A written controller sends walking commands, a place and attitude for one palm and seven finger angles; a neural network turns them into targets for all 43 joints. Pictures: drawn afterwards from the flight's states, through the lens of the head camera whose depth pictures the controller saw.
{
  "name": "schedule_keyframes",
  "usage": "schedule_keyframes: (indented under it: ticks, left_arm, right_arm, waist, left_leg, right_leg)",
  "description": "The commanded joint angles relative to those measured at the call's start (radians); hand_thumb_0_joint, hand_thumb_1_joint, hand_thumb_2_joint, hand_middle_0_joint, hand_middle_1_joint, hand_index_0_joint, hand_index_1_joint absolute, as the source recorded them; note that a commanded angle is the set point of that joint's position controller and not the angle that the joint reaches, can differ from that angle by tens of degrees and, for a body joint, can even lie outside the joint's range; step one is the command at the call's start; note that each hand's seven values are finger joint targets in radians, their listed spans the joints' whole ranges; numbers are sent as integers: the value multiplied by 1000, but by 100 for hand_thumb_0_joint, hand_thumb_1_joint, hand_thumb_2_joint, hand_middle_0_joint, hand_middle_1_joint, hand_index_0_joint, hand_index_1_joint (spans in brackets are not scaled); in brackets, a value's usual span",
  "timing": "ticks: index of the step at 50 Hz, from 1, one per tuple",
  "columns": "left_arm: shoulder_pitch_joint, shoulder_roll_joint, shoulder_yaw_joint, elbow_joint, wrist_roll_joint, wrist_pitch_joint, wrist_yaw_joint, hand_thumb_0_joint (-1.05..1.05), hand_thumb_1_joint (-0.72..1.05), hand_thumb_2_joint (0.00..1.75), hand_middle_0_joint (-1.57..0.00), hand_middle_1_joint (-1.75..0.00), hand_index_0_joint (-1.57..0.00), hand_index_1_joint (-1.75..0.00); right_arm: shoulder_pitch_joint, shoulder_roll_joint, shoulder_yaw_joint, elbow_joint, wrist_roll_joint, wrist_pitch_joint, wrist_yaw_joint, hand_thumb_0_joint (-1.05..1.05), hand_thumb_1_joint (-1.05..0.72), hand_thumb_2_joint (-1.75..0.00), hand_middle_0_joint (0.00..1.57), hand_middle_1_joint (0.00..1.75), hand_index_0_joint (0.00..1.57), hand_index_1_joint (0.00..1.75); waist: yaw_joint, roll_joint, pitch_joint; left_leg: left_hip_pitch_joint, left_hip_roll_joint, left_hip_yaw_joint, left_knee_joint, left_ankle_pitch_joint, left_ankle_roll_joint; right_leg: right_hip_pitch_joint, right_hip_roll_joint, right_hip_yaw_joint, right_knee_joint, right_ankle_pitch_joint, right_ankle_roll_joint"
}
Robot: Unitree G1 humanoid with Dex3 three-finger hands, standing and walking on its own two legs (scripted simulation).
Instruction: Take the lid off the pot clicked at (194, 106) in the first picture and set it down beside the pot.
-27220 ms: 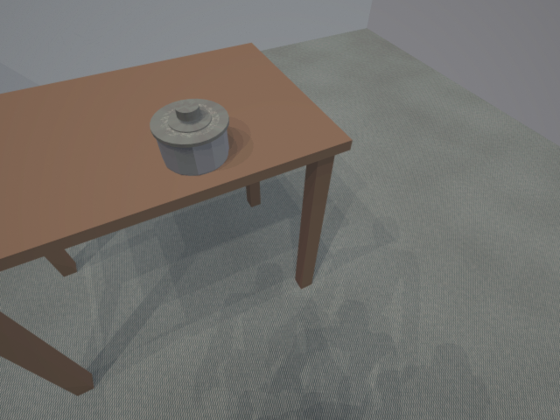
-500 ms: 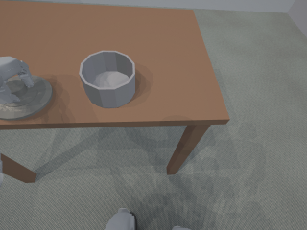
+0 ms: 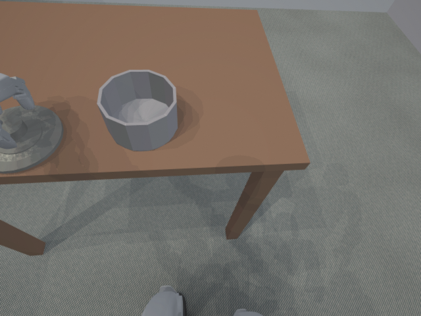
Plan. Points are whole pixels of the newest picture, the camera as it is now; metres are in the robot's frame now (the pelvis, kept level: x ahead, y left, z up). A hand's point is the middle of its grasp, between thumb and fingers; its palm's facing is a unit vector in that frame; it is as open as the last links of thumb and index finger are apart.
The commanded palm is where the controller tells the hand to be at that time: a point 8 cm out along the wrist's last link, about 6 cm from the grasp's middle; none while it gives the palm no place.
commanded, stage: open the fingers wide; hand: left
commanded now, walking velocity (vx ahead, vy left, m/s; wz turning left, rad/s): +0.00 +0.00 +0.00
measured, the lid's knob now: (10, 128) +0.46 +0.36 +0.05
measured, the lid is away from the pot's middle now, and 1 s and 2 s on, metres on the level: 0.24 0.24 0.24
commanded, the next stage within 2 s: raise the empty hand in 0.20 s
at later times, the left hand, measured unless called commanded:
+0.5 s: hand out of the picture +0.45 +0.36 +0.10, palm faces -0.42 -0.12 -0.90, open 11.0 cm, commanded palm +0.48 +0.35 +0.16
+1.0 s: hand out of the picture +0.44 +0.37 +0.15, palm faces -0.39 -0.14 -0.91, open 11.0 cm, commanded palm +0.47 +0.37 +0.22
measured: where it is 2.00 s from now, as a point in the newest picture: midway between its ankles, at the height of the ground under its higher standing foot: outside the picture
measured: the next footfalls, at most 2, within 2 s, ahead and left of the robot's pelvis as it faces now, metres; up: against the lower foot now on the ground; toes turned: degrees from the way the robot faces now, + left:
none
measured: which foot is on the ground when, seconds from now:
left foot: down 0.00-1.00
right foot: down 0.00-1.00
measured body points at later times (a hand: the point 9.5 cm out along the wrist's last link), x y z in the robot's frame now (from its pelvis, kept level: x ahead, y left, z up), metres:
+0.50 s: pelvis +0.01 +0.00 +0.00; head +0.10 +0.03 +0.44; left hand +0.47 +0.36 +0.15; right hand +0.03 -0.28 -0.11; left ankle +0.08 +0.07 -0.70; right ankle -0.04 -0.13 -0.70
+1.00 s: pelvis +0.01 +0.00 +0.01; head +0.08 +0.02 +0.45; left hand +0.46 +0.37 +0.20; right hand +0.05 -0.28 -0.10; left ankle +0.08 +0.07 -0.70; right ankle -0.04 -0.13 -0.70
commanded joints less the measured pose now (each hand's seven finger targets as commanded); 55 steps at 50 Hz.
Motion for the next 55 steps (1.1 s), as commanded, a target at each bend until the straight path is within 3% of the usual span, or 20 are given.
schedule_keyframes:
  ticks: [1, 3, 4, 13, 15, 19, 20, 22, 25, 28, 32, 34, 35, 38, 39, 40, 43, 49, 53, 55]
  left_arm:
    - [-410, 347, 92, -171, -1, 2, 37, 0, 1, 60, -33, -89, -33, -89]
    - [-425, 314, 65, -184, -4, 6, 35, 0, 1, 60, -33, -89, -33, -89]
    - [-410, 323, 80, -218, -14, -10, 34, 0, 1, 60, -33, -89, -33, -89]
    - [-400, 352, 104, -182, -3, 5, 40, 0, 1, 60, -33, -89, -33, -89]
    - [-410, 312, 71, -175, -2, 2, 38, 0, 1, 60, -33, -89, -33, -89]
    - [-447, 343, 102, -295, -20, -9, 36, 0, 1, 60, -33, -89, -33, -89]
    - [-460, 395, 141, -285, -9, -3, 42, 0, 1, 60, -33, -89, -33, -89]
    - [-443, 340, 95, -222, -12, 16, 37, 0, 1, 60, -33, -89, -33, -89]
    - [-428, 344, 100, -245, -9, 21, 34, 0, 1, 60, -33, -89, -33, -89]
    - [-410, 319, 75, -178, -18, 43, 18, 0, 1, 60, -33, -89, -33, -89]
    - [-454, 332, 69, -223, -21, 43, 4, 0, 1, 60, -33, -89, -33, -89]
    - [-474, 267, 18, -255, -40, 35, -10, 0, 1, 60, -33, -89, -33, -89]
    - [-462, 319, 57, -196, -29, 40, -7, 0, 1, 60, -33, -89, -33, -89]
    - [-484, 333, 56, -204, -29, 45, -13, 0, 1, 60, -33, -89, -33, -89]
    - [-507, 318, 47, -285, -44, 32, -20, 0, 1, 60, -33, -89, -33, -89]
    - [-516, 374, 89, -284, -28, 33, -13, 0, 1, 60, -33, -89, -33, -89]
    - [-476, 355, 78, -197, -32, 52, -25, 0, 1, 60, -33, -89, -33, -89]
    - [-534, 286, 7, -257, -44, 61, -41, 0, 1, 60, -33, -89, -33, -89]
    - [-548, 357, 55, -218, -33, 75, -41, 0, 1, 60, -33, -89, -33, -89]
    - [-589, 323, 19, -235, -31, 76, -45, 0, 1, 60, -33, -89, -33, -89]
  right_arm:
    - [102, -206, -69, -61, -5, -4, -16, 0, -90, -90, 20, 30, 20, 30]
    - [107, -206, -72, -57, -6, -5, -11, 0, -90, -90, 20, 30, 20, 30]
    - [103, -201, -66, -66, -7, -9, -14, 0, -90, -90, 20, 30, 20, 30]
    - [109, -205, -72, -66, -5, 3, -10, 0, -90, -90, 20, 30, 20, 30]
    - [111, -205, -73, -58, -8, 4, -11, 0, -90, -90, 20, 30, 20, 30]
    - [98, -198, -70, -74, -8, -2, -14, 0, -90, -90, 20, 30, 20, 30]
    - [103, -206, -76, -64, -10, 5, -13, 0, -90, -90, 20, 30, 20, 30]
    - [98, -206, -73, -63, -4, 6, -9, 0, -90, -90, 20, 30, 20, 30]
    - [93, -202, -75, -75, -7, 7, -6, 0, -90, -90, 20, 30, 20, 30]
    - [83, -203, -72, -81, 1, 12, -3, 0, -90, -90, 20, 30, 20, 30]
    - [72, -204, -70, -87, 4, 14, -5, 0, -90, -90, 20, 30, 20, 30]
    - [64, -199, -66, -89, 6, 5, -8, 0, -90, -90, 20, 30, 20, 30]
    - [74, -207, -69, -78, 2, 11, -8, 0, -90, -90, 20, 30, 20, 30]
    - [68, -206, -67, -83, 6, 8, -7, 0, -90, -90, 20, 30, 20, 30]
    - [53, -200, -63, -92, 7, 2, -10, 0, -90, -90, 20, 30, 20, 30]
    - [63, -205, -68, -85, 1, 9, -8, 0, -90, -90, 20, 30, 20, 30]
    - [57, -206, -67, -87, 7, 15, -3, 0, -90, -90, 20, 30, 20, 30]
    - [45, -201, -62, -95, 9, 11, 1, 0, -90, -90, 20, 30, 20, 30]
    - [54, -206, -65, -87, 8, 12, 0, 0, -90, -90, 20, 30, 20, 30]
    - [48, -206, -63, -82, 7, 11, 0, 0, -90, -90, 20, 30, 20, 30]
  waist:
    - [4, 152, -399]
    - [-2, 157, -386]
    - [15, 157, -420]
    - [7, 139, -417]
    - [-3, 161, -408]
    - [20, 201, -491]
    - [19, 210, -511]
    - [5, 165, -417]
    - [22, 200, -454]
    - [7, 114, -366]
    - [11, 135, -385]
    - [9, 142, -383]
    - [8, 131, -363]
    - [10, 121, -359]
    - [23, 158, -408]
    - [24, 191, -437]
    - [15, 103, -356]
    - [16, 153, -368]
    - [13, 133, -374]
    - [9, 163, -385]
  left_leg:
    - [645, -7, -90, -52, 192, -1]
    - [650, -4, -92, -59, 172, 0]
    - [683, -4, -91, -54, 236, 0]
    - [653, -9, -90, -49, 217, 1]
    - [693, -1, -98, -49, 240, -3]
    - [766, 2, -101, -47, 341, -1]
    - [777, 7, -110, -50, 329, -6]
    - [706, -1, -102, -65, 259, -3]
    - [763, -2, -102, -69, 310, -6]
    - [669, -13, -85, -89, 201, 2]
    - [693, -12, -84, -98, 210, 3]
    - [735, -6, -86, -106, 237, 4]
    - [715, -5, -93, -108, 189, 0]
    - [684, -13, -88, -117, 165, 5]
    - [738, -9, -80, -113, 241, 5]
    - [771, -6, -93, -106, 269, 0]
    - [678, -16, -80, -116, 200, 5]
    - [763, -8, -92, -134, 239, 4]
    - [728, -15, -90, -138, 189, 7]
    - [768, -8, -100, -144, 204, 3]
  right_leg:
    - [-220, 36, -13, -118, 163, -46]
    - [-231, 37, -14, -127, 150, -46]
    - [-219, 41, -22, -105, 166, -49]
    - [-206, 38, -12, -122, 177, -47]
    - [-251, 39, -15, -117, 163, -44]
    - [-211, 41, -19, -114, 204, -48]
    - [-207, 37, -12, -124, 198, -44]
    - [-210, 38, -16, -140, 187, -46]
    - [-196, 38, -16, -139, 190, -48]
    - [-164, 36, -17, -164, 177, -45]
    - [-142, 32, -12, -170, 187, -45]
    - [-158, 34, -22, -163, 185, -46]
    - [-163, 33, -16, -171, 158, -43]
    - [-127, 30, -13, -183, 168, -46]
    - [-113, 30, -18, -166, 201, -48]
    - [-119, 29, -12, -169, 203, -47]
    - [-96, 28, -14, -190, 199, -42]
    - [-121, 31, -25, -187, 182, -49]
    - [-83, 26, -14, -212, 183, -45]
    - [-108, 27, -16, -209, 173, -45]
